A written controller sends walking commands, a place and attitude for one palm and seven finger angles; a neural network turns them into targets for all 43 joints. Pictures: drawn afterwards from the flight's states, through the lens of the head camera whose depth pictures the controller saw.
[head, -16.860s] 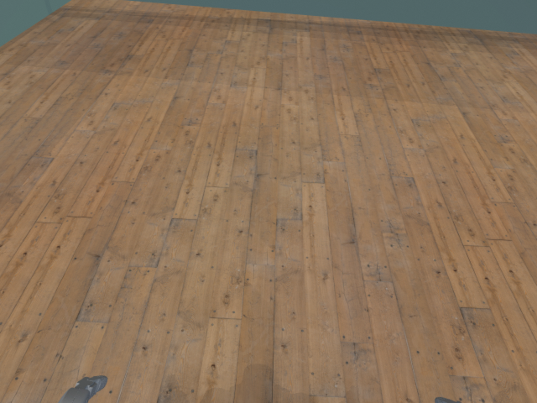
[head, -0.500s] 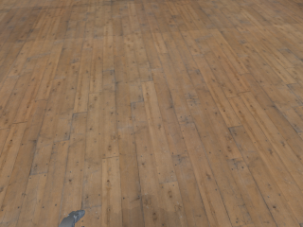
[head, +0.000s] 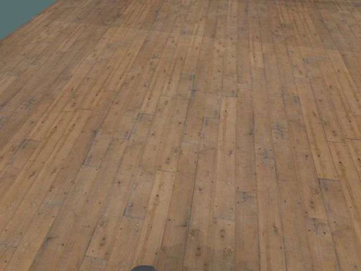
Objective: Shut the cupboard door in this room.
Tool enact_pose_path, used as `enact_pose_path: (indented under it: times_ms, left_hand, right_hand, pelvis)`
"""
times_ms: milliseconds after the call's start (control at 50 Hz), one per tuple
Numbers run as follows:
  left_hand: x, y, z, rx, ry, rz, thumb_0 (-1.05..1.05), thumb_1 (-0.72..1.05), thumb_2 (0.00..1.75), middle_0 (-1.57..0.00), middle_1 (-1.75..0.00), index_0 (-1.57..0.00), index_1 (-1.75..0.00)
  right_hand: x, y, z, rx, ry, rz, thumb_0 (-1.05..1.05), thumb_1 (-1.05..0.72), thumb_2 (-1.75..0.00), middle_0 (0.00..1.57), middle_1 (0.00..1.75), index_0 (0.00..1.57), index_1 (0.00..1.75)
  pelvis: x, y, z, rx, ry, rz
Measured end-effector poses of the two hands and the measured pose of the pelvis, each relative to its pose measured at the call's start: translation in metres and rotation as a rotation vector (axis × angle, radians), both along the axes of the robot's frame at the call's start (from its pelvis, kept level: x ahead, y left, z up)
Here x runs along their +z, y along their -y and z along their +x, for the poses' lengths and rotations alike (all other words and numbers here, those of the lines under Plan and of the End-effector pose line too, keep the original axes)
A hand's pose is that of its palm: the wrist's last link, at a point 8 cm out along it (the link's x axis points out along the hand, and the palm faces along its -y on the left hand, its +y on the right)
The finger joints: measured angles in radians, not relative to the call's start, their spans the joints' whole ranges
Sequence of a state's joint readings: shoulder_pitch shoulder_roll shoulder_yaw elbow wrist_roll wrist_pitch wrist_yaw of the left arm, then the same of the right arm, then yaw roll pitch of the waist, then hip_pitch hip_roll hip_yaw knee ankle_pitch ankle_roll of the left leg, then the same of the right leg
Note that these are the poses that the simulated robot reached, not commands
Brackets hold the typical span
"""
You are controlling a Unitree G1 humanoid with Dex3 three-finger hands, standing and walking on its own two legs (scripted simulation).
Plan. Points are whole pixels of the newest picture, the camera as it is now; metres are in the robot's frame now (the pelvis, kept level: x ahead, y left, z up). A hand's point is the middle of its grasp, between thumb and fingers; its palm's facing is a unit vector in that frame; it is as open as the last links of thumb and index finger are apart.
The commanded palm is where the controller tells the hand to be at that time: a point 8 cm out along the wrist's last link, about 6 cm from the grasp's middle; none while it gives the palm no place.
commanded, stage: turn or walk to find it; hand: left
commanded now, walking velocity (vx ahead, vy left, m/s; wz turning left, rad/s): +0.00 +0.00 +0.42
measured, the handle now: out of the picture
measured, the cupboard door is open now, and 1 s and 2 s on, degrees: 80 80 80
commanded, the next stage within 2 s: stand and wait in 0.10 s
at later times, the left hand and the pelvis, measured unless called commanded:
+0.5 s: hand out of the picture +0.06 +0.24 -0.15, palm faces +0.19 -0.95 -0.26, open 7.3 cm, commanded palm none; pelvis -0.02 +0.01 +0.00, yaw +11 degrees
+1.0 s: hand out of the picture -0.09 +0.17 -0.16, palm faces +0.48 -0.84 -0.27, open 7.3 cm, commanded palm none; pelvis -0.03 -0.03 +0.00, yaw +28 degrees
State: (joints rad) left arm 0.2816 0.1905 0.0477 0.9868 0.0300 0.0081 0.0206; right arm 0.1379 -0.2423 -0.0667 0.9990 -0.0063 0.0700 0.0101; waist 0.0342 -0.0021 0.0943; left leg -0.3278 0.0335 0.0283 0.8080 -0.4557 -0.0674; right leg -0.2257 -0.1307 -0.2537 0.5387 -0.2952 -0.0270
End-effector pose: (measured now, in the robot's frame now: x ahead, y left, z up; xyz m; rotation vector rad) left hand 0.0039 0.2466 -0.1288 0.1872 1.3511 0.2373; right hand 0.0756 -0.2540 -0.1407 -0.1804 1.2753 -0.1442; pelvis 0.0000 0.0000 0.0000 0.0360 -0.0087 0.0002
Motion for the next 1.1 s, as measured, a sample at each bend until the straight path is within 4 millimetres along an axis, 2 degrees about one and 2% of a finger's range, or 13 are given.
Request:
enact_pose_path:
  times_ms: [80,140,200,300,440,540,600,680,760,880,980,1100]
  left_hand:
    - [-0.021,-0.026,-0.030,0.065,-0.042,-0.022,0.00,0.91,0.90,-0.20,-0.30,-0.20,-0.30]
    - [-0.027,-0.040,-0.040,0.090,-0.070,-0.028,0.00,0.91,0.90,-0.20,-0.30,-0.20,-0.30]
    - [-0.023,-0.048,-0.036,0.104,-0.054,-0.037,0.00,0.91,0.90,-0.20,-0.30,-0.20,-0.30]
    - [-0.013,-0.054,-0.014,0.105,0.041,-0.035,0.00,0.91,0.90,-0.20,-0.30,-0.20,-0.30]
    - [0.000,-0.046,0.023,0.089,0.145,-0.001,0.00,0.91,0.90,-0.20,-0.30,-0.20,-0.30]
    - [0.011,-0.026,0.044,0.081,0.222,0.036,0.00,0.91,0.90,-0.20,-0.30,-0.20,-0.30]
    - [0.016,-0.010,0.043,0.086,0.259,0.066,0.00,0.91,0.90,-0.20,-0.30,-0.20,-0.30]
    - [0.027,0.009,0.019,0.136,0.247,0.079,0.00,0.91,0.90,-0.20,-0.30,-0.20,-0.30]
    - [0.030,0.023,-0.010,0.200,0.203,0.075,0.00,0.91,0.90,-0.20,-0.30,-0.20,-0.30]
    - [0.022,0.038,-0.058,0.317,0.153,0.053,0.00,0.91,0.90,-0.20,-0.30,-0.20,-0.30]
    - [0.010,0.042,-0.108,0.416,0.085,0.028,0.00,0.91,0.90,-0.20,-0.30,-0.20,-0.30]
    - [-0.016,0.033,-0.174,0.536,0.007,-0.011,0.00,0.91,0.90,-0.20,-0.30,-0.20,-0.30]
  right_hand:
    - [0.006,-0.026,0.035,0.078,0.096,-0.030,0.00,-0.91,-0.90,0.20,0.30,0.19,0.30]
    - [0.016,-0.045,0.047,0.117,0.142,-0.036,0.00,-0.91,-0.90,0.20,0.30,0.19,0.30]
    - [0.024,-0.058,0.047,0.137,0.148,-0.040,0.00,-0.91,-0.90,0.20,0.30,0.19,0.30]
    - [0.025,-0.068,0.036,0.153,0.117,-0.026,0.00,-0.90,-0.90,0.20,0.30,0.20,0.30]
    - [0.011,-0.055,0.003,0.133,0.036,0.003,0.00,-0.90,-0.90,0.20,0.30,0.20,0.30]
    - [-0.008,-0.028,-0.024,0.128,-0.053,0.024,0.00,-0.90,-0.90,0.20,0.30,0.20,0.30]
    - [-0.022,-0.008,-0.032,0.134,-0.095,0.037,0.00,-0.90,-0.90,0.20,0.30,0.20,0.30]
    - [-0.020,0.009,-0.027,0.171,-0.123,0.039,0.01,-0.91,-0.90,0.20,0.30,0.20,0.30]
    - [-0.015,0.019,-0.015,0.218,-0.119,0.037,0.00,-0.91,-0.90,0.20,0.30,0.19,0.30]
    - [-0.011,0.017,0.011,0.317,-0.121,0.012,0.00,-0.91,-0.90,0.20,0.30,0.19,0.30]
    - [-0.005,-0.009,0.046,0.421,-0.072,-0.008,0.00,-0.91,-0.90,0.20,0.30,0.19,0.30]
    - [0.005,-0.070,0.091,0.565,0.069,-0.021,0.00,-0.91,-0.90,0.20,0.30,0.19,0.30]
  pelvis:
    - [-0.011,-0.019,-0.004,0.038,-0.001,-0.029]
    - [-0.011,-0.028,-0.007,0.046,0.010,-0.025]
    - [-0.004,-0.034,-0.009,0.070,0.010,-0.043]
    - [0.003,-0.038,-0.012,0.107,0.005,-0.051]
    - [0.002,-0.026,-0.017,0.161,-0.005,-0.039]
    - [-0.003,-0.003,-0.021,0.212,-0.017,-0.023]
    - [-0.009,0.012,-0.023,0.246,-0.012,-0.022]
    - [-0.001,0.025,-0.024,0.295,-0.003,0.009]
    - [0.004,0.033,-0.023,0.343,0.003,0.021]
    - [0.005,0.036,-0.025,0.418,0.004,0.020]
    - [0.002,0.029,-0.032,0.475,0.002,0.009]
    - [-0.010,0.009,-0.047,0.544,0.003,-0.027]
